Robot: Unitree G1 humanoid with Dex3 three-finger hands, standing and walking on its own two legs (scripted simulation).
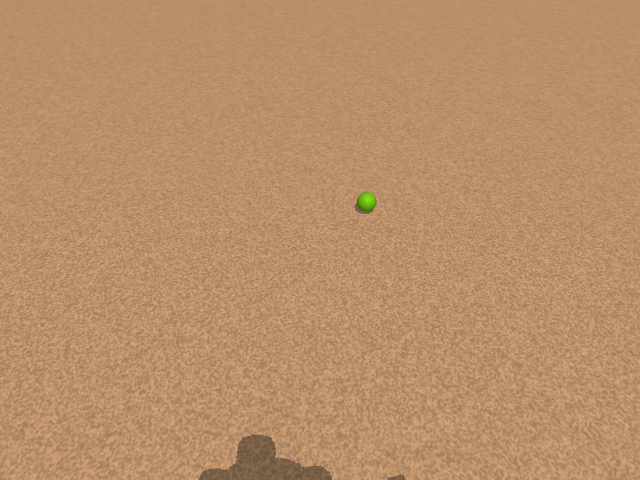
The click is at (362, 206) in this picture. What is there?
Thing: free ball
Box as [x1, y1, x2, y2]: [357, 192, 375, 211]
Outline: 364,192 359,195 357,199 357,204 359,208 367,211 372,209 375,205 375,198 371,193
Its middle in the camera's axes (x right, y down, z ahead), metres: +0.21 -0.21 +1.78
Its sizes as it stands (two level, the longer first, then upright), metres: 0.088 0.088 0.088
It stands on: the floor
